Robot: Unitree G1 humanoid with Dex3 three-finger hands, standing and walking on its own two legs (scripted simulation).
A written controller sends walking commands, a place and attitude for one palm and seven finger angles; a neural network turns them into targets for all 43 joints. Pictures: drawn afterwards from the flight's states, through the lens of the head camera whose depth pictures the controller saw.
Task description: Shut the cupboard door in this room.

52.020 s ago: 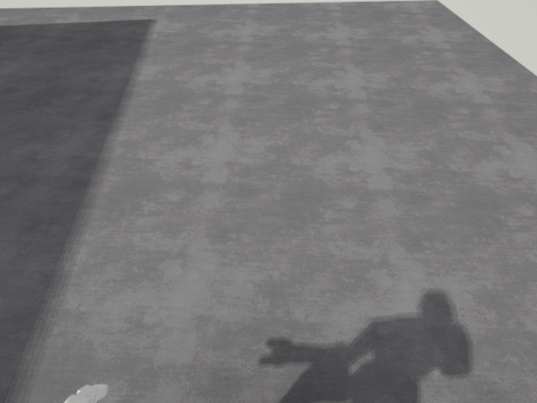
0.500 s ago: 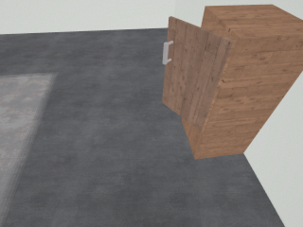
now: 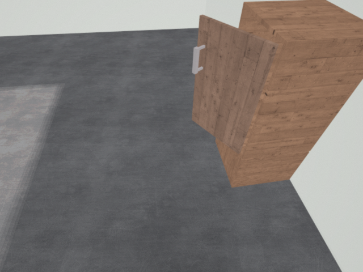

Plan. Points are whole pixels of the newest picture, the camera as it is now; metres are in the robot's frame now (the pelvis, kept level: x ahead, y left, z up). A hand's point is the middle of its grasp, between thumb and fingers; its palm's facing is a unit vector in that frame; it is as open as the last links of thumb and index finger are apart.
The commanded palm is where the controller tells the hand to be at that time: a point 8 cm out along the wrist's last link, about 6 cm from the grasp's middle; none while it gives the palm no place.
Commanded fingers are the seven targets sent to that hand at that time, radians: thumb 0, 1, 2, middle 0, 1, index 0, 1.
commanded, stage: look to check the result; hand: left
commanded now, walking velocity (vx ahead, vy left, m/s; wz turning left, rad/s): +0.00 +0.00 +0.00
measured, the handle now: (198, 59) +0.98 -0.03 -0.02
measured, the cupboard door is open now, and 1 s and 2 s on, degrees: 34 34 34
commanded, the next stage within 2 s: walk to a spot facing it in 0.30 s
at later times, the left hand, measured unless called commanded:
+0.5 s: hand out of the picture +0.03 +0.20 -0.17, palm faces +0.02 -0.97 -0.25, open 7.3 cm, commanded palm none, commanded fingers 0.00 0.90 0.90 -0.20 -0.30 -0.20 -0.30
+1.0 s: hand out of the picture +0.03 +0.21 -0.17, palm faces +0.28 -0.93 -0.25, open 7.3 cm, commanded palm none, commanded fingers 0.00 0.90 0.90 -0.20 -0.30 -0.20 -0.30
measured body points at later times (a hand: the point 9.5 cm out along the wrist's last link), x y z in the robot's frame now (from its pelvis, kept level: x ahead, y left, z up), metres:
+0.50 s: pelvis +0.01 +0.00 +0.00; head +0.02 +0.00 +0.45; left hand +0.03 +0.25 -0.15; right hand +0.04 -0.26 -0.15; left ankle +0.03 +0.09 -0.74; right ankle -0.01 -0.13 -0.74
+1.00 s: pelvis +0.00 -0.01 -0.01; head +0.04 +0.02 +0.44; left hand +0.01 +0.26 -0.15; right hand +0.10 -0.24 -0.15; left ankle +0.03 +0.09 -0.74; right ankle +0.00 -0.17 -0.68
